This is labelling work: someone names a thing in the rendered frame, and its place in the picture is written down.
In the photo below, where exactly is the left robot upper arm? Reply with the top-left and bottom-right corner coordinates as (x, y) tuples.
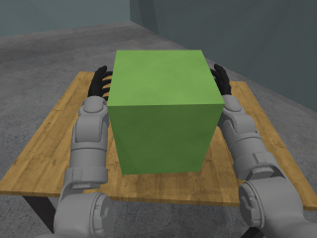
(35, 192), (114, 238)

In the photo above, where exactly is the carton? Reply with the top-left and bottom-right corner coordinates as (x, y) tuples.
(107, 50), (225, 176)

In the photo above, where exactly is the right robot hand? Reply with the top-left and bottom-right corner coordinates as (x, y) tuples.
(210, 63), (232, 95)

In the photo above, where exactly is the table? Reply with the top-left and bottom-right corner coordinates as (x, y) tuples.
(0, 71), (317, 238)

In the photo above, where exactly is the left robot hand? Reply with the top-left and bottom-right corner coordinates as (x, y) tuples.
(87, 65), (113, 101)

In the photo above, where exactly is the left robot forearm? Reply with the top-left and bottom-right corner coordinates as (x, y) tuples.
(53, 95), (110, 232)

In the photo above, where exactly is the right robot forearm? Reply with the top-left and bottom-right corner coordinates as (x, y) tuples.
(217, 94), (304, 215)

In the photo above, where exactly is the right robot upper arm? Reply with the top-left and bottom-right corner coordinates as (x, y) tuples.
(238, 177), (317, 238)

